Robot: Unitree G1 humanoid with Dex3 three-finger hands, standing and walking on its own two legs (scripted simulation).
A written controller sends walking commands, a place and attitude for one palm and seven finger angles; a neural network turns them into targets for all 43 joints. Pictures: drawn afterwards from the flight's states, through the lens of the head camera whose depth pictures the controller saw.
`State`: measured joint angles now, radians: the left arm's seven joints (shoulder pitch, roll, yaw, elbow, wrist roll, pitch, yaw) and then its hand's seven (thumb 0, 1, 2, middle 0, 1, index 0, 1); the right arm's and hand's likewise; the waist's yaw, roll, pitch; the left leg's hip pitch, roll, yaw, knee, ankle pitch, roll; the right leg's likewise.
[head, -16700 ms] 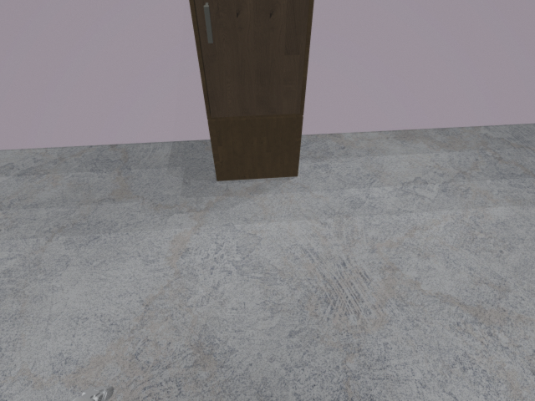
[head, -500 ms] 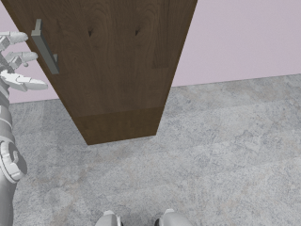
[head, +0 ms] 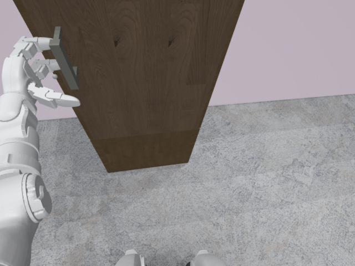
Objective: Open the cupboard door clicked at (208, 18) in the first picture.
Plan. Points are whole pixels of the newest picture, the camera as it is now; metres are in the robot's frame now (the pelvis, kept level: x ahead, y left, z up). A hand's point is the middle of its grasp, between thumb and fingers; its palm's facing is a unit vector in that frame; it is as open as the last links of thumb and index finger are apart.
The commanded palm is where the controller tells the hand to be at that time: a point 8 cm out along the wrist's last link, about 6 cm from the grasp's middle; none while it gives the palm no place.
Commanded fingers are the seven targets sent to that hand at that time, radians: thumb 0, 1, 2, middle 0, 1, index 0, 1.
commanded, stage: slide the fingers in behind the handle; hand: left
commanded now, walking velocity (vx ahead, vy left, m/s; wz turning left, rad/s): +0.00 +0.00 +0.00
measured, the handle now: (66, 60) +0.54 +0.22 +0.11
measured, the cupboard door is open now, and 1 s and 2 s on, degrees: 0 0 0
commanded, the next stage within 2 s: close the thumb around the handle in 1.14 s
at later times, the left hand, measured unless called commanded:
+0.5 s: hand (70, 79) +0.49 +0.20 +0.11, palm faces +0.09 -1.00 +0.00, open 14.0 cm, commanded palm +0.46 +0.25 +0.11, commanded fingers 0.00 -0.50 0.30 -0.30 -1.20 -0.30 -1.20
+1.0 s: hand (78, 77) +0.50 +0.19 +0.11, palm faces +0.10 -0.99 +0.00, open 14.0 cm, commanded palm +0.47 +0.23 +0.11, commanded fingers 0.00 -0.50 0.30 -0.30 -1.20 -0.30 -1.20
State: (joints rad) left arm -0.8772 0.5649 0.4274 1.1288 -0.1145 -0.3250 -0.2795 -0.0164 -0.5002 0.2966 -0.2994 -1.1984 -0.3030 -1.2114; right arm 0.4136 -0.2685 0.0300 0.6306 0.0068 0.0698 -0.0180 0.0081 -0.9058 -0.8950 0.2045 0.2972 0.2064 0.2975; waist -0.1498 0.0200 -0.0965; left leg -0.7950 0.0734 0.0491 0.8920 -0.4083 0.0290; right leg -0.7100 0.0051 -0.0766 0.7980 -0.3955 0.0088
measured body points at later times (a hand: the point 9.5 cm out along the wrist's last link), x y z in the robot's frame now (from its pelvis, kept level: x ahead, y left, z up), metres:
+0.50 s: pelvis -0.01 -0.01 +0.00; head +0.09 +0.01 +0.44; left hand +0.48 +0.26 +0.11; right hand +0.00 -0.28 -0.11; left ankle +0.01 +0.09 -0.70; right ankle -0.01 -0.13 -0.70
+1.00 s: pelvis -0.01 -0.01 +0.00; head +0.09 +0.01 +0.44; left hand +0.49 +0.24 +0.11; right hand -0.01 -0.27 -0.11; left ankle +0.01 +0.09 -0.70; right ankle -0.01 -0.13 -0.70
